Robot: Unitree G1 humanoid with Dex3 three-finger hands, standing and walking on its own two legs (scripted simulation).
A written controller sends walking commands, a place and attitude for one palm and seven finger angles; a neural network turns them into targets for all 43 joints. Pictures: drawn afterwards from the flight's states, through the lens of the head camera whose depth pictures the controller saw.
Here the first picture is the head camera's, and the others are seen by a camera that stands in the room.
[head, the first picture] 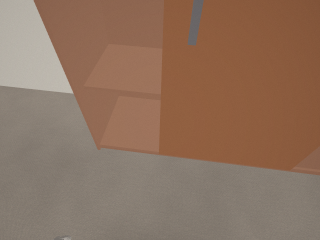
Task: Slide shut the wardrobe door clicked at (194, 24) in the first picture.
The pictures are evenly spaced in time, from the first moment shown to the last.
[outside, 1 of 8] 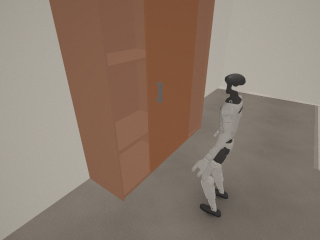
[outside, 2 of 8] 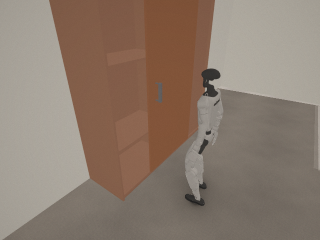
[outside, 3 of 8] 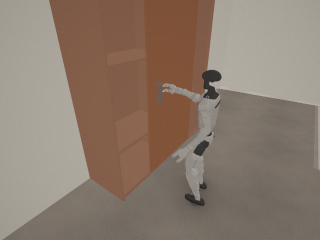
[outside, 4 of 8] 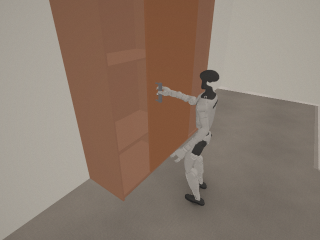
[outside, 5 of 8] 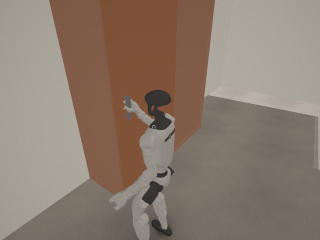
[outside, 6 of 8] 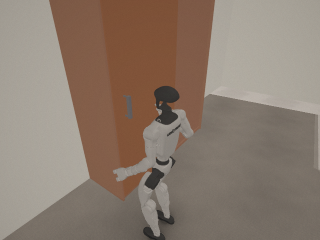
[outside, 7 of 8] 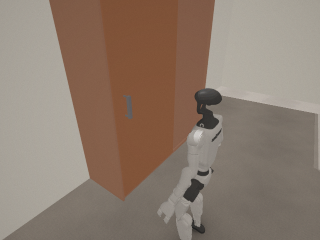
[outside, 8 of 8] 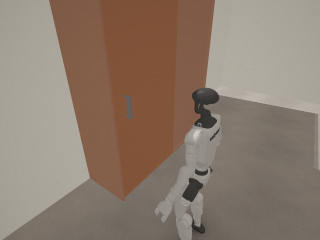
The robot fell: no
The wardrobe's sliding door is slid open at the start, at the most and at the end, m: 0.43 0.43 0.01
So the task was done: yes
